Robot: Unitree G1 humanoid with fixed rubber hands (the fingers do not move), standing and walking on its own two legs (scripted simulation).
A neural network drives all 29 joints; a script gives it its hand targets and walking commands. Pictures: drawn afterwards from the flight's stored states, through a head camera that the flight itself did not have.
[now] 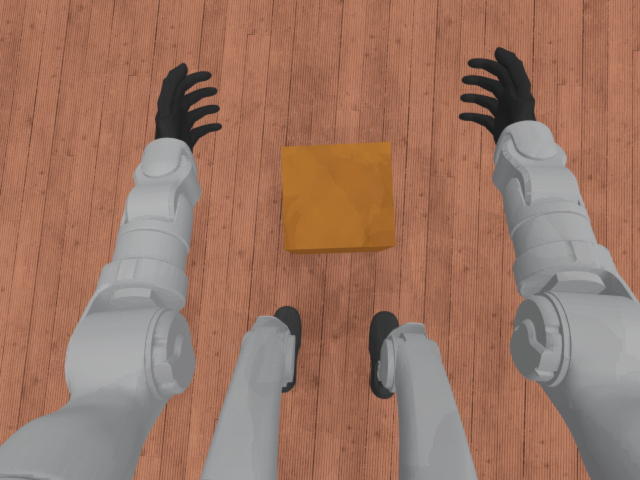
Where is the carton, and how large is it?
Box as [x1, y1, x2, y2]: [281, 142, 395, 253]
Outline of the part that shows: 389,142 281,147 284,249 294,253 379,251 395,245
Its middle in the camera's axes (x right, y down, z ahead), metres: +0.04 -0.07 +0.85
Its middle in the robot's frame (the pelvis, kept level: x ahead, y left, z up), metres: +0.48 +0.01 -0.51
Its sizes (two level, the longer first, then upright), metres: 0.210 0.200 0.250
